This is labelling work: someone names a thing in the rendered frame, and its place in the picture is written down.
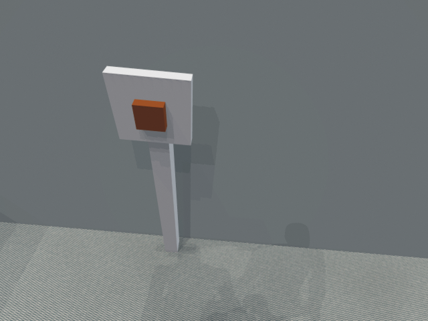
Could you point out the panel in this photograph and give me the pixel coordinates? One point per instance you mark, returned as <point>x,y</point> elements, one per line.
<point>176,90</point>

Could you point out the button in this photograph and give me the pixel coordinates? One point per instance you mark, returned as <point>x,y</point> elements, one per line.
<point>150,115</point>

